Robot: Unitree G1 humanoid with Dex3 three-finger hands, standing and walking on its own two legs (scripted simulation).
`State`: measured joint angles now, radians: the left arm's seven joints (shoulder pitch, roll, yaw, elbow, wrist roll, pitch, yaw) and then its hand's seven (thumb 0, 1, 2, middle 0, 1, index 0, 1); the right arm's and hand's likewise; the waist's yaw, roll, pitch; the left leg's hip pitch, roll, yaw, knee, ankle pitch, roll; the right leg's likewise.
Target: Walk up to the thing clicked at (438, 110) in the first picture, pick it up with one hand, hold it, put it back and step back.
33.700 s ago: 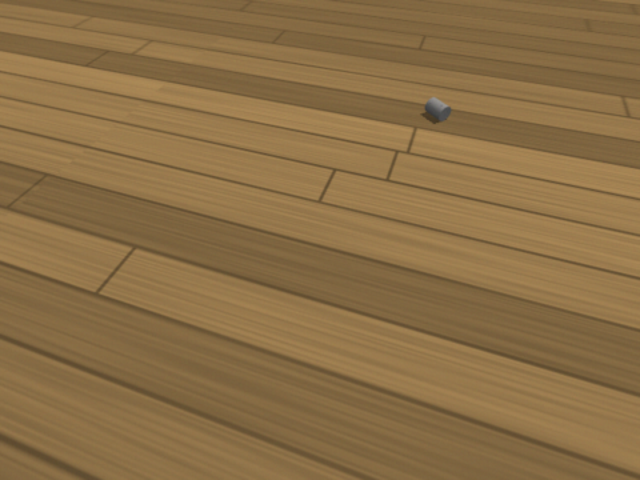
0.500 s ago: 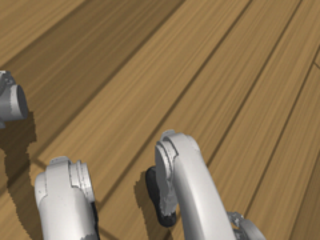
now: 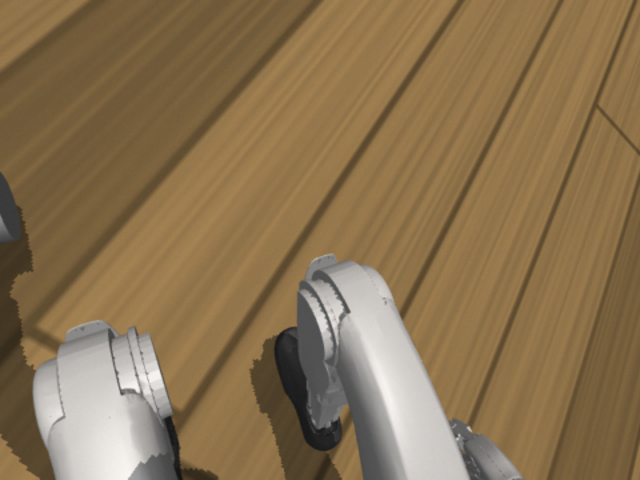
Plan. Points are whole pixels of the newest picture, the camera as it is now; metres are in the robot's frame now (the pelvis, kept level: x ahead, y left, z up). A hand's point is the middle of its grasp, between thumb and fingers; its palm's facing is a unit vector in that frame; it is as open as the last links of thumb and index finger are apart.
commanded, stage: rest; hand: left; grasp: from above
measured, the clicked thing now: out of the picture +0.46 +0.32 -0.24
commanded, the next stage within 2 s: open in 0.74 s
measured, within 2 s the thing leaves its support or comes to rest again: rests again in 1.22 s
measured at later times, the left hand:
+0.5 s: hand out of the picture +0.46 +0.31 -0.24, palm faces -0.48 -0.08 -0.87, open 11.1 cm
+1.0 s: hand out of the picture +0.46 +0.31 -0.24, palm faces -0.49 -0.08 -0.87, open 11.1 cm
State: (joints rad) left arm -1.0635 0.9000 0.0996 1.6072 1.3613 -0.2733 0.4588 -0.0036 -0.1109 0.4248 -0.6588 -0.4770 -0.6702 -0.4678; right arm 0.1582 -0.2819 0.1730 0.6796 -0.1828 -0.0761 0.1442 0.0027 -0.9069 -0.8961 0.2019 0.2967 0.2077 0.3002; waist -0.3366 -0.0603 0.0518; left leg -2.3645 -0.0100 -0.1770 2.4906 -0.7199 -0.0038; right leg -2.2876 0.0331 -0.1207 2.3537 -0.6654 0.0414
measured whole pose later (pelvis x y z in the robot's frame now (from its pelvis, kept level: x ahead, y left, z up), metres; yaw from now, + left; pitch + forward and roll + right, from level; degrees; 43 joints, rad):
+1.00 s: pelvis -0.01 +0.00 -0.01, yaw -3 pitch +30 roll -14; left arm -1.11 1.01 0.06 1.71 1.36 -0.29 0.53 -0.01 -0.09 0.40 -0.66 -0.46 -0.67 -0.46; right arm 0.13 -0.33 0.27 0.63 -0.22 -0.15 0.18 0.00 -0.91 -0.90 0.20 0.30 0.21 0.30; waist -0.38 -0.12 0.13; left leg -2.35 0.00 -0.22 2.53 -0.72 0.00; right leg -2.26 0.05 -0.16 2.35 -0.64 0.05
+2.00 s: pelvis -0.01 +0.00 +0.00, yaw -3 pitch +30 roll -14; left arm -1.07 1.00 0.09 1.60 1.34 -0.26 0.50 0.00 -0.46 0.96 -0.12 -1.01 -0.12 -1.00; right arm 0.14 -0.33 0.27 0.61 -0.21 -0.15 0.19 0.00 -0.91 -0.90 0.20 0.30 0.21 0.30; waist -0.36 -0.11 0.12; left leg -2.36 0.00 -0.23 2.53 -0.72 0.00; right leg -2.26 0.05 -0.17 2.34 -0.64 0.05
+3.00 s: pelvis -0.01 +0.00 +0.02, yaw +2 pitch +35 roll -10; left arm -1.07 0.82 0.11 1.44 1.29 -0.17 0.39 0.00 -0.30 0.92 -0.23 -0.83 -0.22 -0.83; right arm 0.21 -0.26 0.14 0.65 -0.14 -0.03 0.12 0.00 -0.90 -0.90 0.20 0.30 0.21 0.30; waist -0.31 -0.01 -0.02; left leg -2.36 -0.02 -0.13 2.39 -0.65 0.01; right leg -2.29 0.02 -0.08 2.29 -0.62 0.04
